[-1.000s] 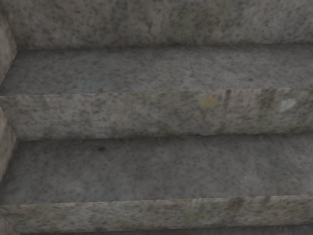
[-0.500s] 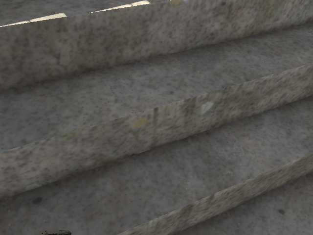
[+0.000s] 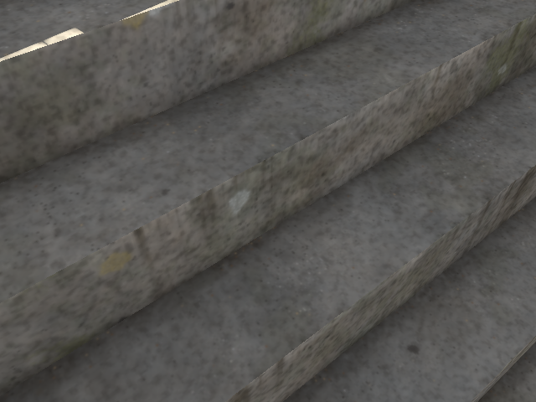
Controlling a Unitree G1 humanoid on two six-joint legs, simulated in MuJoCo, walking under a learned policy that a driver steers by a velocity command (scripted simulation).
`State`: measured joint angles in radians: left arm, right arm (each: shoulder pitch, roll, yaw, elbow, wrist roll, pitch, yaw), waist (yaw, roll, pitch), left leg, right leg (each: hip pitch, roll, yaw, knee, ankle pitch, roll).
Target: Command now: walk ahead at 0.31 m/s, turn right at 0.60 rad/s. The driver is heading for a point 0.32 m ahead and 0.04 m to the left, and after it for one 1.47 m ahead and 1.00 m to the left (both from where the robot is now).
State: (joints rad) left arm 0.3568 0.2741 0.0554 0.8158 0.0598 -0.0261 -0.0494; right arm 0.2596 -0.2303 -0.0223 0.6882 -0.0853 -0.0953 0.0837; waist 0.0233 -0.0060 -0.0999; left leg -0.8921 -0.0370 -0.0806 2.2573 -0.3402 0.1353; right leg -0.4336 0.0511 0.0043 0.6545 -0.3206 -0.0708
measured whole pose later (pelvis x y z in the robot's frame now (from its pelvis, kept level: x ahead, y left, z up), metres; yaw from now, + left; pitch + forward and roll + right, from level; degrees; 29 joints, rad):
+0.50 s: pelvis +0.17 +0.01 +0.18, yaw -6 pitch +6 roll +1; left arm 0.01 0.28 -0.01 0.80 0.04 -0.09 -0.05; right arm 0.46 -0.19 -0.03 1.01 -0.05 -0.04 0.03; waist -0.11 -0.06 -0.14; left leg -0.50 -0.08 -0.05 0.88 -0.49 0.05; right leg -1.04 0.04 0.15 1.72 -0.16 -0.14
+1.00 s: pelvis +0.27 -0.06 +0.21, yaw +11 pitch +5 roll -1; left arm 0.09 0.21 0.01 0.74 0.02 -0.06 -0.02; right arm 0.30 -0.23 -0.07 0.92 -0.01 -0.05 0.15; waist 0.00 0.00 -0.11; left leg -0.78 0.04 -0.08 1.70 -0.18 -0.09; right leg -0.42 -0.03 -0.28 0.45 -0.14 -0.09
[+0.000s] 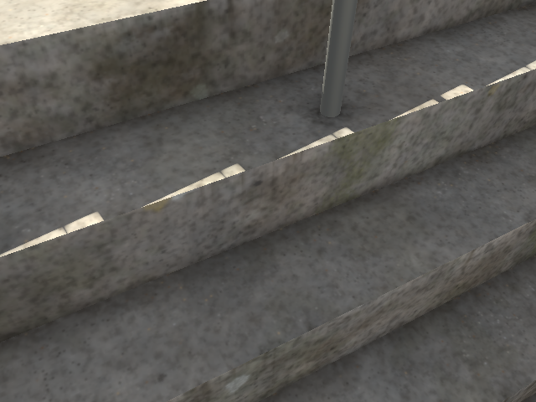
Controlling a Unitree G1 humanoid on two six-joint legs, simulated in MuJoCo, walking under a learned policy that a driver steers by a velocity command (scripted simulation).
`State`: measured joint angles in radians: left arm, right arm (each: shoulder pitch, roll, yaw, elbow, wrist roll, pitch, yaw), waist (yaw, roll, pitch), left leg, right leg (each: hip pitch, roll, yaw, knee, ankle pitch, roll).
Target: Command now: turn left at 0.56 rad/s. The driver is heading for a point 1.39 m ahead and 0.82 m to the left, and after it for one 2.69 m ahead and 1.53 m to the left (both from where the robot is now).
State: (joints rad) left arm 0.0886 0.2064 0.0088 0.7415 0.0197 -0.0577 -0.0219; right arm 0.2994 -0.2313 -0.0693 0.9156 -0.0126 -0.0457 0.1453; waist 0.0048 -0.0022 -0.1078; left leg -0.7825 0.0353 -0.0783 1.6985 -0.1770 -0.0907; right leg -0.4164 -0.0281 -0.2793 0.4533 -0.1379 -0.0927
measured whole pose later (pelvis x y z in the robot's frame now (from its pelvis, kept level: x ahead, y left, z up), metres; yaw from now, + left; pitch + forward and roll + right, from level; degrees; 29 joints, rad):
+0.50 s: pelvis +0.01 -0.02 -0.01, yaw +17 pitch +5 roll +0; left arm -0.02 0.17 0.02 0.65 0.03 -0.09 0.01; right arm 0.23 -0.24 -0.06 0.76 -0.05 0.00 0.04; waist -0.03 0.01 -0.10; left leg -0.39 -0.07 -0.19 0.69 -0.39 0.03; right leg -0.43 0.04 -0.07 0.61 -0.28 -0.05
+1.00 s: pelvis +0.05 +0.00 +0.01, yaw +36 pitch +7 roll +0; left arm 0.11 0.22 -0.01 0.77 0.06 -0.07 -0.01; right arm 0.22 -0.19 -0.03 0.81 -0.05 -0.02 0.10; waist 0.04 0.00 -0.12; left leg -0.51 0.05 0.04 0.87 -0.41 0.10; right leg -0.21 -0.07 -0.35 0.35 -0.25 -0.10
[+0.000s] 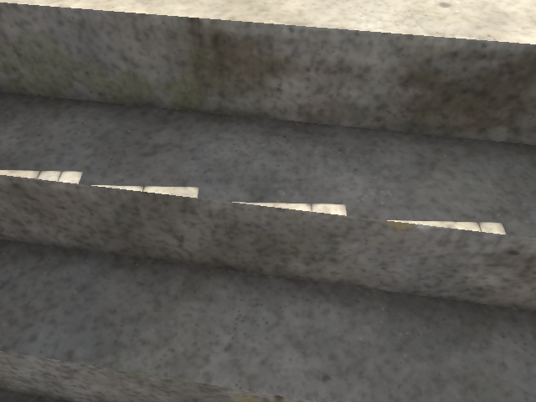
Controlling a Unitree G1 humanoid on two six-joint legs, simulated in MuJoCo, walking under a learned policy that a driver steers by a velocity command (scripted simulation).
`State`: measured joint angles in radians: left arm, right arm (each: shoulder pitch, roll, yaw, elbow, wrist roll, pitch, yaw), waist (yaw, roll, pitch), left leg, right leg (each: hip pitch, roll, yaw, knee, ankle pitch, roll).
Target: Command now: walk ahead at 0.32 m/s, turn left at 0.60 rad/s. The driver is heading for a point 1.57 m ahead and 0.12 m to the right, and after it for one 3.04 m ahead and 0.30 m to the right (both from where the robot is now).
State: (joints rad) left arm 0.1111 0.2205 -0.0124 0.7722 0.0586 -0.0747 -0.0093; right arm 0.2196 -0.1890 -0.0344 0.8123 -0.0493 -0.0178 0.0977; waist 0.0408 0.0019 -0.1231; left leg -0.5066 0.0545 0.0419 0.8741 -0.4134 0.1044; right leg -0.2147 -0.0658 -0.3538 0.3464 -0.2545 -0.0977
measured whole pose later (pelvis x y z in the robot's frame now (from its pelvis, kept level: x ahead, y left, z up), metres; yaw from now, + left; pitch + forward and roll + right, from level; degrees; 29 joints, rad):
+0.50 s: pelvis +0.14 +0.00 +0.11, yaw +9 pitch +12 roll -4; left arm 0.00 0.15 -0.06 0.80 0.03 0.04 -0.05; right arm 0.30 -0.26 -0.04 1.07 -0.06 -0.06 0.18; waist 0.09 0.09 -0.20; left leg -0.64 -0.03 -0.20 1.23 0.23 0.27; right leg -0.87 0.12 -0.07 1.08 -0.50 -0.12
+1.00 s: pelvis +0.34 +0.08 +0.22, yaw +13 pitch +6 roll +5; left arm 0.52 0.06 0.01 1.12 -0.02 -0.12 0.05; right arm -0.13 -0.06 0.07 0.60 0.02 0.00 0.02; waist 0.10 -0.02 -0.01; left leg -1.14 0.09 0.22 1.43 -0.48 0.15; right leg 0.08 -0.10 0.00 0.05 -0.18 -0.07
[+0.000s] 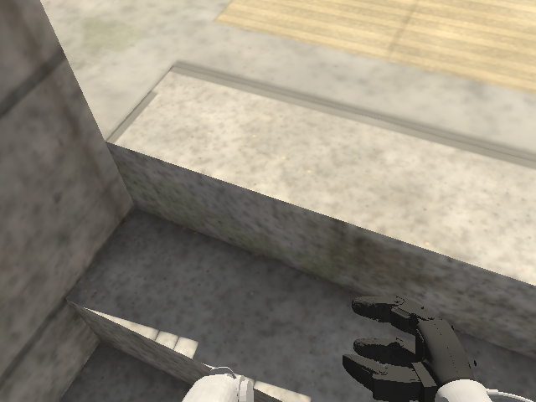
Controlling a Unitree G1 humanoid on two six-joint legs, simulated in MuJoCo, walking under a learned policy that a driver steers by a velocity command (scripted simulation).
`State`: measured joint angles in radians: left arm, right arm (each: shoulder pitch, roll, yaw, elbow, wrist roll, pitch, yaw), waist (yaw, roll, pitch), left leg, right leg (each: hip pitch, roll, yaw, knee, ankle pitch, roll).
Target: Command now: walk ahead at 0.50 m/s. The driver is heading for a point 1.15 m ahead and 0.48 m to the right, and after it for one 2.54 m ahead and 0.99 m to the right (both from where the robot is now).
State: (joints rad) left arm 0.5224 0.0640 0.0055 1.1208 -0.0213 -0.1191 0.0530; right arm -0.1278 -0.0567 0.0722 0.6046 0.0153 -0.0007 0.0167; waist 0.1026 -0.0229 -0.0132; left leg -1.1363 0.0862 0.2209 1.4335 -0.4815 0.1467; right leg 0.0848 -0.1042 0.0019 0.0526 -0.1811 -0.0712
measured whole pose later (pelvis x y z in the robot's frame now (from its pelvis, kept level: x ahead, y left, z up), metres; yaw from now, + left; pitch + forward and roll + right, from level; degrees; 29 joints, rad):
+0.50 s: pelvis +0.25 +0.01 +0.21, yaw -11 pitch +9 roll -3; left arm -0.04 0.11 -0.03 0.83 0.02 0.07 -0.11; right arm 0.33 -0.18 0.03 1.13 -0.10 -0.07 0.16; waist 0.02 0.09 -0.17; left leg -0.11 0.09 0.34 0.17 -0.18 0.07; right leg -1.29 -0.03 -0.11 1.74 -0.26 -0.23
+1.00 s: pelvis +0.50 -0.07 +0.42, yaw -28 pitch +10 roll +5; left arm 0.59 0.09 -0.03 1.16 0.05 -0.12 -0.14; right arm -0.17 -0.10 0.09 0.74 -0.06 0.02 0.08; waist 0.08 -0.09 -0.19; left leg -1.16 -0.01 0.12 1.44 -0.48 0.09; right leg -0.14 0.01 0.28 0.33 -0.20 -0.12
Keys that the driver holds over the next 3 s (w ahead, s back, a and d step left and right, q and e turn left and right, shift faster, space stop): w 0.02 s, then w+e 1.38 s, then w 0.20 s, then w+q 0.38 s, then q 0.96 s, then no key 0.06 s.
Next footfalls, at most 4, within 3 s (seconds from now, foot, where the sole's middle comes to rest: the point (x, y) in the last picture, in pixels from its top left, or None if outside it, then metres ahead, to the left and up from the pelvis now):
0.52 right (397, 396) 0.36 -0.12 -0.39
0.98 left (353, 151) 0.70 -0.04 -0.18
1.56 right None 0.73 -0.44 -0.18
2.08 left None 1.18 -0.53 -0.18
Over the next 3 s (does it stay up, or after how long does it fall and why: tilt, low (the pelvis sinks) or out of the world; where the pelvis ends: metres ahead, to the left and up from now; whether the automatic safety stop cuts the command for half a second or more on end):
stays up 1.11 -0.55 0.58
